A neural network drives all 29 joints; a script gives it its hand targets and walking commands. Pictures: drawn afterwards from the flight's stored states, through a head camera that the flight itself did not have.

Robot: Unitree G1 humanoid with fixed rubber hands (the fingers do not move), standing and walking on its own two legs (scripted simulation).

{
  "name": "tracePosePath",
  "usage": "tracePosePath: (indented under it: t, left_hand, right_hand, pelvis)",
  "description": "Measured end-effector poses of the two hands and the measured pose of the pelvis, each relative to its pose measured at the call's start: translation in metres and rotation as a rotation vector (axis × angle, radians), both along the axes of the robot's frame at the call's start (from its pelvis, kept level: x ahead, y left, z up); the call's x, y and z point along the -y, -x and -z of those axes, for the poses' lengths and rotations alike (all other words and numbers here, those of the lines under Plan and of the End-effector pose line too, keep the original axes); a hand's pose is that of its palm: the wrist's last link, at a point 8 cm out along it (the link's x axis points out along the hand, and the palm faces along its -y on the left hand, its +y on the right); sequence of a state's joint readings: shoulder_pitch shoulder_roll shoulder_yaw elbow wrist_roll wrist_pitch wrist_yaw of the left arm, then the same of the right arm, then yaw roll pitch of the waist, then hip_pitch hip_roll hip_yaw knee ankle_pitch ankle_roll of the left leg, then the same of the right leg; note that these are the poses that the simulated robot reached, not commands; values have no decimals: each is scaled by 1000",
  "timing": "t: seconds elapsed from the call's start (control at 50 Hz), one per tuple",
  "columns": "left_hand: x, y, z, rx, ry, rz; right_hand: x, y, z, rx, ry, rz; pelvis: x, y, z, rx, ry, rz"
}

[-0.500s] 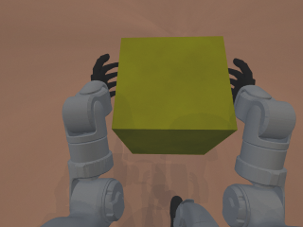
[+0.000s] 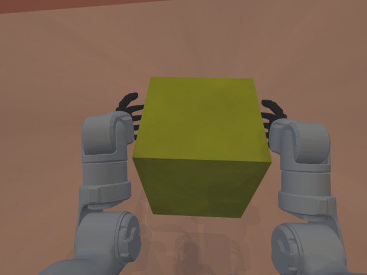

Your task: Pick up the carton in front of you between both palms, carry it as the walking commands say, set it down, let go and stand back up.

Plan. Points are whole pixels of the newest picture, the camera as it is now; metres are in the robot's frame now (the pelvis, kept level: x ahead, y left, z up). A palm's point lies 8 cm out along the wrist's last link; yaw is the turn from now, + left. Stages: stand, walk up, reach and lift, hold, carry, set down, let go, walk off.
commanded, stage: carry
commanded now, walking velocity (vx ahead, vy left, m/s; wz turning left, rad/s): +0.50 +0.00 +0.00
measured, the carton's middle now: (198, 152) +0.37 -0.02 +0.07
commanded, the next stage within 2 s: none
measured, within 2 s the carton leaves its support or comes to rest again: neither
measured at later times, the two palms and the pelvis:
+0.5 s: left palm (123, 37) +0.65 +0.15 +0.20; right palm (236, 25) +0.68 -0.14 +0.20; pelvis +0.29 -0.04 +0.05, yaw +1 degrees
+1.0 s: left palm out of the picture +1.00 +0.10 +0.26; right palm out of the picture +0.97 -0.19 +0.26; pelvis +0.60 -0.01 +0.09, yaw -1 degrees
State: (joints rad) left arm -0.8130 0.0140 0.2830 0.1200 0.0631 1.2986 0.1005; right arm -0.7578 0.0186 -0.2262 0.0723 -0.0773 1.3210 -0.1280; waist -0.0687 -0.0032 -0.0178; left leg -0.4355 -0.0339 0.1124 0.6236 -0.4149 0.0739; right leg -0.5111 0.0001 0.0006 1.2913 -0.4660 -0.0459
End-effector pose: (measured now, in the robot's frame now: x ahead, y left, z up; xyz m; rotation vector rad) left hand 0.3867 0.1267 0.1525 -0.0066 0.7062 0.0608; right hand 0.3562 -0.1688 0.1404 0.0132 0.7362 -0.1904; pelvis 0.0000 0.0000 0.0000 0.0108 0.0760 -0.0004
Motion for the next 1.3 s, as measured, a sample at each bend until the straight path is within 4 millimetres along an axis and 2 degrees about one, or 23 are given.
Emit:
tracePosePath:
  t: [0.06, 0.12, 0.18, 0.24, 0.3, 0.38, 0.46, 0.54, 0.62, 0.68, 0.76, 0.84, 0.92, 1.0, 1.06, 1.16, 1.22, 1.3]
  left_hand:
    - [11, -36, -8, 0, 9, 26]
    - [18, -73, -20, 39, 28, 27]
    - [20, -110, -31, 78, 37, 11]
    - [20, -148, -37, 99, 22, -18]
    - [12, -177, -36, 85, -15, -65]
    - [-8, -201, -28, -3, -22, -143]
    - [-22, -237, -39, -1, -11, -192]
    - [-29, -290, -61, 63, -3, -198]
    - [-31, -353, -76, 101, 3, -162]
    - [-25, -404, -76, 91, 5, -98]
    - [-5, -459, -74, 4, -5, -16]
    - [12, -508, -84, -7, 5, 21]
    - [21, -558, -101, 43, 24, 19]
    - [22, -609, -112, 76, 13, -8]
    - [16, -640, -112, 71, -21, -49]
    - [-8, -671, -100, -26, -37, -138]
    - [-20, -698, -108, -22, -28, -178]
    - [-30, -748, -128, 39, -19, -196]
  right_hand:
    - [10, -27, -9, 1, -3, 34]
    - [17, -63, -25, 42, -4, 51]
    - [21, -106, -39, 81, -7, 46]
    - [22, -156, -45, 100, -13, 13]
    - [15, -205, -43, 84, -20, -52]
    - [-6, -256, -41, -3, -29, -120]
    - [-21, -304, -51, -1, -44, -149]
    - [-27, -353, -70, 63, -52, -144]
    - [-28, -404, -83, 102, -35, -117]
    - [-22, -435, -84, 93, 5, -71]
    - [-3, -462, -75, 4, 11, -3]
    - [12, -496, -84, -6, 2, 47]
    - [21, -547, -105, 47, -3, 65]
    - [25, -609, -117, 78, -11, 37]
    - [20, -659, -116, 71, -17, -23]
    - [-5, -726, -114, -25, -15, -116]
    - [-18, -763, -121, -21, -26, -143]
    - [-28, -814, -139, 40, -39, -145]
  pelvis:
    - [-2, -30, -11, -7, 18, 6]
    - [1, -62, -17, -14, 28, 6]
    - [7, -101, -18, -22, 30, 4]
    - [18, -145, -13, -17, 40, -1]
    - [30, -183, -13, 2, 53, -12]
    - [39, -224, -32, 0, 24, -6]
    - [40, -266, -48, -6, 1, -13]
    - [35, -313, -54, -13, -7, -15]
    - [22, -372, -52, -15, -17, -10]
    - [9, -414, -48, 6, -38, 5]
    - [-2, -458, -65, 4, -12, 2]
    - [-5, -498, -81, -5, 11, 11]
    - [0, -544, -88, -13, 20, 14]
    - [12, -602, -86, -14, 32, 13]
    - [25, -643, -83, 5, 52, -2]
    - [37, -697, -104, 1, 20, -1]
    - [38, -728, -115, -3, 5, -7]
    - [34, -775, -122, -10, -4, -11]
